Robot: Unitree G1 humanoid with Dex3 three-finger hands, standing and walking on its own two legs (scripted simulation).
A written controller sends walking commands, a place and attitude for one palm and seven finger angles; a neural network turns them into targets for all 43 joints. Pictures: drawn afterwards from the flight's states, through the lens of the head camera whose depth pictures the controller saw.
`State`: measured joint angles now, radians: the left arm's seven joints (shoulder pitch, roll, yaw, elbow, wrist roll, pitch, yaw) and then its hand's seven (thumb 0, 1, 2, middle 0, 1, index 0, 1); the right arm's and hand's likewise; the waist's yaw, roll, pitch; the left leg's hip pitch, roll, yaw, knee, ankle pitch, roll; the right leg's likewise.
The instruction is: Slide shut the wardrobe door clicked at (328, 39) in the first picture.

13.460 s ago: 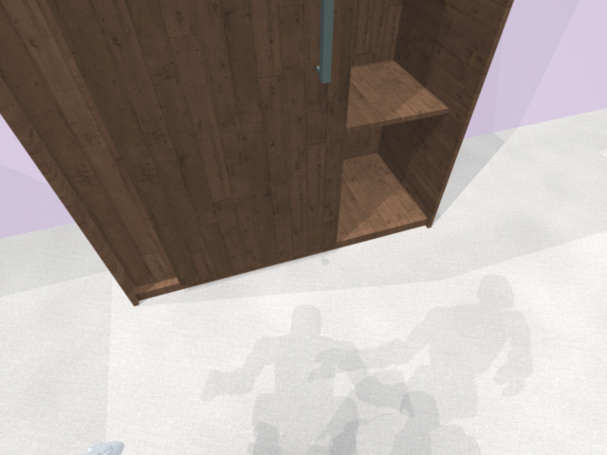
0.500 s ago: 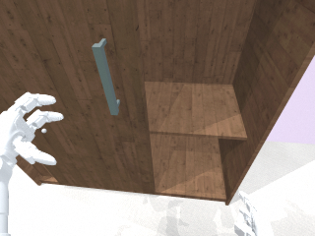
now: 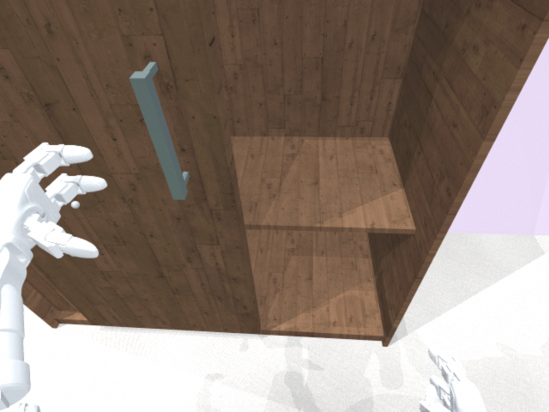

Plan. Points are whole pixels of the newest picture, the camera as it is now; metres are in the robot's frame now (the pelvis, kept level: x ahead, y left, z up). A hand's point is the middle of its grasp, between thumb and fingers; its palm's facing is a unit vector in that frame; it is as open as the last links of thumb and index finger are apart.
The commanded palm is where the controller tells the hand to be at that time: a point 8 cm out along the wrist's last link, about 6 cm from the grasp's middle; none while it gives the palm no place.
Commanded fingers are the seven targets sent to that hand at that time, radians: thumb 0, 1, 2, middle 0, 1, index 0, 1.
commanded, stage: move the hooked fingers beside the handle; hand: left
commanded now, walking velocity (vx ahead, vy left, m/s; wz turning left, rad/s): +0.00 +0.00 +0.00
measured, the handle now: (167, 137) +0.51 +0.22 +0.16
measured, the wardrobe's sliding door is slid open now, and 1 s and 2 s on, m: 0.45 0.45 0.45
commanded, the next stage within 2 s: feel for the door with the fingertips in 1.90 s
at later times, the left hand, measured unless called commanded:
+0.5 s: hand (94, 180) +0.38 +0.28 +0.18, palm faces +0.04 -1.00 -0.04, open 14.0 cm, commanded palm +0.35 +0.33 +0.17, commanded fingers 0.00 -0.50 0.30 -0.30 -1.20 -0.30 -1.20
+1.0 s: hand (113, 157) +0.43 +0.28 +0.17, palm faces +0.03 -1.00 -0.01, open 14.0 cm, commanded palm +0.41 +0.33 +0.17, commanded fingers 0.00 -0.50 0.30 -0.30 -1.20 -0.30 -1.20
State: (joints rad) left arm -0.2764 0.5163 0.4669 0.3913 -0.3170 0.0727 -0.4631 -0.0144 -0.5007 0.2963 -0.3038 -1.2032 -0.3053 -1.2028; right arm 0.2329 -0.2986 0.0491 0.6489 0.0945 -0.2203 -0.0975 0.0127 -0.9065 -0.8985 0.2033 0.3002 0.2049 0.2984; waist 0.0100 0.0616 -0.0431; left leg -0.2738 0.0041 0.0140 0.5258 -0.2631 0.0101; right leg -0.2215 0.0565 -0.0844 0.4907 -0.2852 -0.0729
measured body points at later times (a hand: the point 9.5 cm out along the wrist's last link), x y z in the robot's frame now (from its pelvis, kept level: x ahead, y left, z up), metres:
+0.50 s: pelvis +0.00 +0.03 +0.00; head +0.00 +0.02 +0.45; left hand +0.37 +0.34 +0.18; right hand +0.14 -0.22 -0.09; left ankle +0.01 +0.12 -0.74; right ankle -0.01 -0.07 -0.74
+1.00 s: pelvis +0.01 +0.04 +0.00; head +0.02 +0.04 +0.45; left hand +0.42 +0.33 +0.18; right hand +0.09 -0.23 -0.10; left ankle +0.01 +0.12 -0.74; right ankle -0.01 -0.07 -0.74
